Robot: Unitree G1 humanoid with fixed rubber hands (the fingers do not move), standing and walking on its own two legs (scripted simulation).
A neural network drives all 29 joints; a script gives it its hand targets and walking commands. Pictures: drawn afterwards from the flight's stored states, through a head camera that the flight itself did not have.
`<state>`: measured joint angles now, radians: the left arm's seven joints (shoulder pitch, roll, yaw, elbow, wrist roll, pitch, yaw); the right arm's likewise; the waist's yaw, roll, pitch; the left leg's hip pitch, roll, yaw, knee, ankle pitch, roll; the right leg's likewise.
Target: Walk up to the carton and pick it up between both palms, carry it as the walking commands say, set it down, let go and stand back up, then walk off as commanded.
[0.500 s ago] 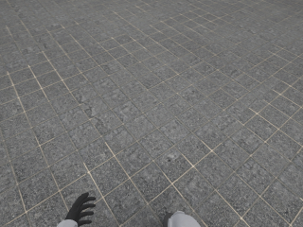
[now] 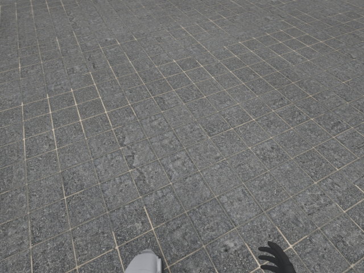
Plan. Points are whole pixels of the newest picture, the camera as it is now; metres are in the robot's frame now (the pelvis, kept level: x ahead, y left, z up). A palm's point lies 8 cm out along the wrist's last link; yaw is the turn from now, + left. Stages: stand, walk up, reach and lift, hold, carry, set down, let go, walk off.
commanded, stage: walk off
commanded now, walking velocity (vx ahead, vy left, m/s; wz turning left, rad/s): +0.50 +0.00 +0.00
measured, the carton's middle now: out of the picture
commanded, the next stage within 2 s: stand in 0.40 s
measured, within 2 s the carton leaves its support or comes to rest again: neither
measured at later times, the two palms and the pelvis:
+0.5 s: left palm (115, 165) +0.42 +0.26 -0.12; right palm out of the picture +0.16 -0.17 -0.12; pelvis +0.27 +0.04 +0.00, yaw -1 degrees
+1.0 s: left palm (119, 185) +0.37 +0.24 -0.15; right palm (267, 182) +0.41 -0.21 -0.15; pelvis +0.38 +0.01 +0.00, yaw +0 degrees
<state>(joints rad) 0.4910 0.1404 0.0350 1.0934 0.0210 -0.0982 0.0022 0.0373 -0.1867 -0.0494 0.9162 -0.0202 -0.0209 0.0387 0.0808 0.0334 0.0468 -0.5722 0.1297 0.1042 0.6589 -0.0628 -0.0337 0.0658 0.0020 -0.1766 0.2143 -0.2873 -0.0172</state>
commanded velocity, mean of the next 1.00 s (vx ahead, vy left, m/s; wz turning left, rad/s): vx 0.19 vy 0.00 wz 0.00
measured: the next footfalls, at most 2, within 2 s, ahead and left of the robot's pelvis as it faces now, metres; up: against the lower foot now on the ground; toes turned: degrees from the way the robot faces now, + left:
left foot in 0.10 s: +0.22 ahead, +0.13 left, +0.00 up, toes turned +9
right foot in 0.62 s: +0.48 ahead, -0.09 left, +0.00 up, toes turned -9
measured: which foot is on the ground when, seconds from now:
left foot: up 0.00-0.08, down 0.10-0.62, up 0.64-0.94, down 0.96-1.00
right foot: down 0.00-0.10, up 0.12-0.60, down 0.62-1.00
